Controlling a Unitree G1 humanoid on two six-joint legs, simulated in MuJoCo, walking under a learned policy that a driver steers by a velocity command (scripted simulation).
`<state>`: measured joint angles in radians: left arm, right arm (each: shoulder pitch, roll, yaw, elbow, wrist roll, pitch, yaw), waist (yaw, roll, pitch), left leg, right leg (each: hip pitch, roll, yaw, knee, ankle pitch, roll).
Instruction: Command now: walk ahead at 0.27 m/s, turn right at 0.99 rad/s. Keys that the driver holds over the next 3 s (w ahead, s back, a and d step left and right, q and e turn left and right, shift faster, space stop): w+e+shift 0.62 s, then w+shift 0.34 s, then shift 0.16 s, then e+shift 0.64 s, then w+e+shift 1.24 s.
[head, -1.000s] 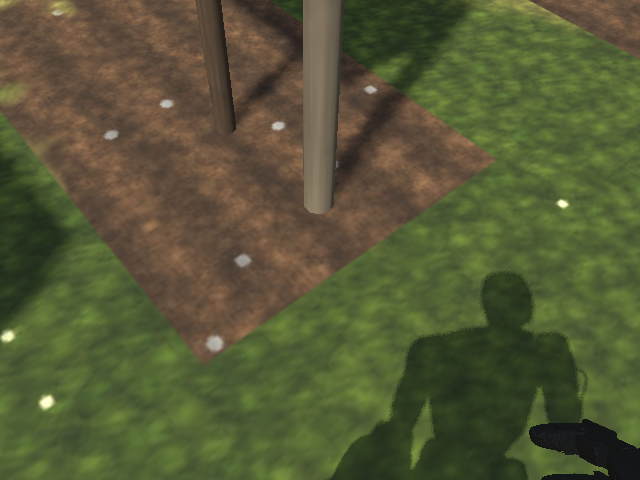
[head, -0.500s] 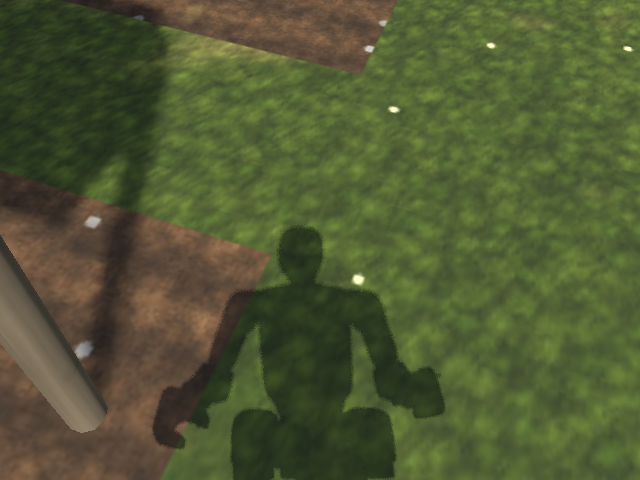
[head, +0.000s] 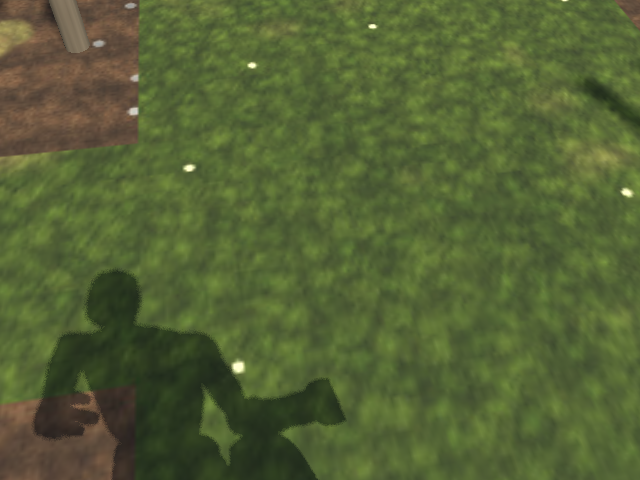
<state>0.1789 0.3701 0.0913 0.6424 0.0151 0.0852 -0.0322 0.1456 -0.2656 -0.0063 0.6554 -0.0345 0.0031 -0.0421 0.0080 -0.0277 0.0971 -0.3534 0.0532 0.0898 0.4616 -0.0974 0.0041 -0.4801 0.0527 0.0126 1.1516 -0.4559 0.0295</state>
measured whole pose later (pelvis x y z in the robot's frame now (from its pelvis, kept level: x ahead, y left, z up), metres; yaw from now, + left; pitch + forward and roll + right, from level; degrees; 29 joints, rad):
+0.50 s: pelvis +0.16 -0.06 +0.00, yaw -28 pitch +4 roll +2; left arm 0.51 0.31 0.05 0.74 0.01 -0.03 -0.01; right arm 0.04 -0.31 -0.04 0.62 -0.03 0.01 0.05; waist 0.13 0.02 -0.02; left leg -0.63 0.03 -0.03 0.69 -0.13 -0.08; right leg 0.04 0.07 0.23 0.31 -0.40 -0.09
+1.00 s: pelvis +0.47 -0.30 -0.03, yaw -46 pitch +3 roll +1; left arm -0.05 0.30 -0.01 0.62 0.05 -0.04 -0.08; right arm 0.56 -0.28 -0.03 0.97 -0.02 -0.08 0.01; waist -0.08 0.00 0.03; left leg 0.25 0.09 0.20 0.26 -0.45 -0.08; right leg -0.62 0.04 -0.04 0.63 -0.15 -0.16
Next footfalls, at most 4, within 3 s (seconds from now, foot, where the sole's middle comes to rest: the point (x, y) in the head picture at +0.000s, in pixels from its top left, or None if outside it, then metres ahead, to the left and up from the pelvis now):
0.20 right None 0.00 -0.09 -0.77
0.58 left None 0.42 -0.03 -0.77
1.00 right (562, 426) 0.56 -0.50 -0.77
1.44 left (586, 316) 0.82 -0.62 -0.77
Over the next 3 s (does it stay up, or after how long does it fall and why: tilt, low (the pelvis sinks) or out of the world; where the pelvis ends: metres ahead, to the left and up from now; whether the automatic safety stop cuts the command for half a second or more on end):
stays up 0.47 -1.24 -0.03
